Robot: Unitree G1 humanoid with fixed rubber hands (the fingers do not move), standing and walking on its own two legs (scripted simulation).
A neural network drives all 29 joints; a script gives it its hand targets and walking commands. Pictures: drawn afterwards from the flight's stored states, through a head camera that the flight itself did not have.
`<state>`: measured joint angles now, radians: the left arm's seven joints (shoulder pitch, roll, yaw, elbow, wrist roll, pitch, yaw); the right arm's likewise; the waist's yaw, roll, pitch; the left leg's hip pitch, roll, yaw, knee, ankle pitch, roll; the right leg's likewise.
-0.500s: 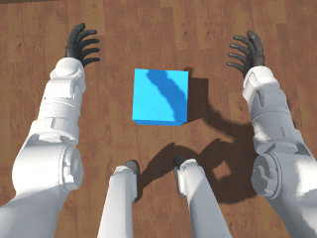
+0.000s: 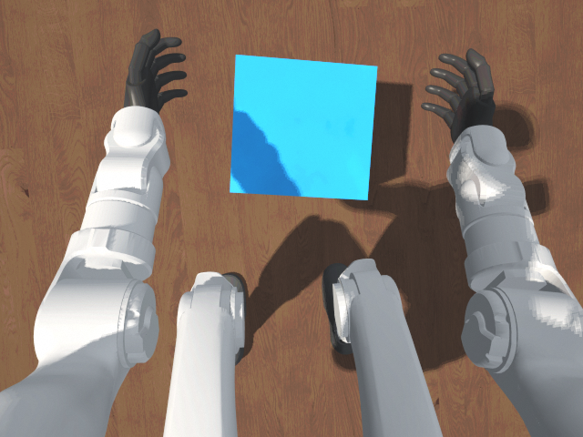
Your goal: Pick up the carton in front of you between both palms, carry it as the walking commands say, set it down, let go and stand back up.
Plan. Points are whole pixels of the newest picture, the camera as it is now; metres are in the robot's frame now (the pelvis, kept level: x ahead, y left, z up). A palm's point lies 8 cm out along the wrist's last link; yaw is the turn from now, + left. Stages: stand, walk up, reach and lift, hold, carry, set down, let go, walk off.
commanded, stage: reach and lift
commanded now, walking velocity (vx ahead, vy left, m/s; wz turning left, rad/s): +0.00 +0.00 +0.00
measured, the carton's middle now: (297, 141) +0.48 -0.04 -0.39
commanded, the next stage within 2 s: none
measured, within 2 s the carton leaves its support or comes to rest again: leaves its support in 1.32 s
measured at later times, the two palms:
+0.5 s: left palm (185, 128) +0.50 +0.15 -0.33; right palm (407, 140) +0.46 -0.22 -0.32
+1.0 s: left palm (205, 125) +0.50 +0.11 -0.32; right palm (390, 134) +0.47 -0.19 -0.32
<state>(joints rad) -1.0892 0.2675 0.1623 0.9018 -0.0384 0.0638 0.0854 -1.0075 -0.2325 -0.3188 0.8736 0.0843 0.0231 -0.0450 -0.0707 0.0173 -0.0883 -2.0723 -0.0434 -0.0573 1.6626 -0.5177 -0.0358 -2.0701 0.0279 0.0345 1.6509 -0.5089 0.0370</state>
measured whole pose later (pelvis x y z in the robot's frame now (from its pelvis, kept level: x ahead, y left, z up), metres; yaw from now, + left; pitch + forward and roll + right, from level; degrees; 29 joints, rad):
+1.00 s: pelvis -0.04 +0.00 -0.14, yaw +0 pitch +39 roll -1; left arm -1.45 0.30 -0.01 1.15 -0.22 0.02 0.14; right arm -1.39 -0.29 -0.10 1.13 0.25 -0.01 -0.14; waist -0.06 0.01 0.32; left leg -2.29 -0.05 -0.04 2.16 -0.55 -0.04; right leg -2.29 0.03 0.03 2.14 -0.54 0.04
